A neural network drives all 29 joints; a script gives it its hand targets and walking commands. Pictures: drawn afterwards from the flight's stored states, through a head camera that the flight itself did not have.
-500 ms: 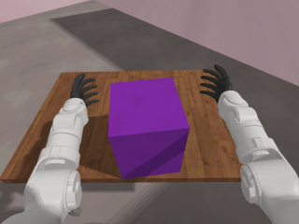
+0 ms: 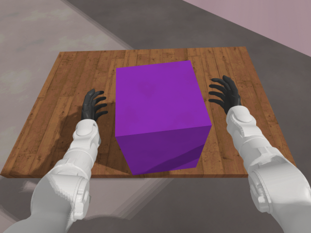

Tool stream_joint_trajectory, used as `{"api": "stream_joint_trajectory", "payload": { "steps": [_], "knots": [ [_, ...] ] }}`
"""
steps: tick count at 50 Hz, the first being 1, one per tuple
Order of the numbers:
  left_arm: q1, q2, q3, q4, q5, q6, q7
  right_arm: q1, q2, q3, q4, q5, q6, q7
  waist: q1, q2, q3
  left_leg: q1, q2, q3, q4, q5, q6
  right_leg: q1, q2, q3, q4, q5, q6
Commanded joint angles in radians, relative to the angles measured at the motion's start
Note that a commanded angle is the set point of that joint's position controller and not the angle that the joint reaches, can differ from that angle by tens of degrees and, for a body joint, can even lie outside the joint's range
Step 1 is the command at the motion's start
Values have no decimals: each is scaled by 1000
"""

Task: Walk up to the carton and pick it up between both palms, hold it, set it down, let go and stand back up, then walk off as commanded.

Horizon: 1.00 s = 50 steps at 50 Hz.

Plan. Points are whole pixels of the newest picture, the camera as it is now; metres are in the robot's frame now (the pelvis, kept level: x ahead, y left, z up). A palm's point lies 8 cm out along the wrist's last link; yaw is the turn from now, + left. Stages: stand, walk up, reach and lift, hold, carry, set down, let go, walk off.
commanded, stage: reach and lift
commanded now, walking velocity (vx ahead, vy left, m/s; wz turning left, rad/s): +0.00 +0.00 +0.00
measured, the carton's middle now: (159, 122) +0.42 +0.03 +0.01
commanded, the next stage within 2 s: none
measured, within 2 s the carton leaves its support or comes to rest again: neither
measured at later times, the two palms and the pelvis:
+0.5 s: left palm (105, 120) +0.41 +0.19 +0.02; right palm (225, 106) +0.46 -0.16 +0.04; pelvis +0.00 +0.00 -0.01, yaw +0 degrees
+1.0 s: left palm (107, 120) +0.41 +0.18 +0.02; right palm (210, 106) +0.46 -0.12 +0.04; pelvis +0.00 +0.01 -0.01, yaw +0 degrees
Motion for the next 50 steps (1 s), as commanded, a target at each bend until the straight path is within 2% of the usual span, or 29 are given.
{"api": "stream_joint_trajectory", "payload": {
  "steps": [1,6,14,27,31,42,50],
  "knots": [
    [-479,129,-51,-117,-55,-93,21,-557,-207,62,-71,5,-91,10,72,7,-736,228,4,42,91,445,-72,153,92,-50,21,230,-7],
    [-466,115,-23,-136,-40,-115,26,-555,-210,55,-99,-12,-120,7,71,-14,-820,227,2,41,103,493,-75,163,94,-54,26,281,-2],
    [-420,70,11,-172,-2,-134,28,-521,-187,52,-99,-30,-148,-1,69,-17,-846,238,-3,44,114,587,-81,193,94,-48,30,363,0],
    [-472,-27,97,-146,91,-165,48,-566,-29,-2,-75,-113,-126,-12,72,-68,-771,96,-8,57,77,426,-44,266,80,-26,45,298,8],
    [-479,-65,115,-132,119,-174,46,-567,33,-23,-55,-140,-114,-22,62,-75,-746,61,-14,62,70,389,-33,296,71,-17,45,297,11],
    [-509,-120,162,-165,194,-182,59,-568,74,-143,-71,-239,-137,-72,21,-27,-787,136,-13,61,87,454,-61,313,81,-32,23,335,0],
    [-533,-167,158,-181,214,-174,69,-576,113,-157,-75,-264,-124,-77,24,-23,-775,177,-12,65,96,477,-60,293,86,-38,9,312,-10]
  ]
}}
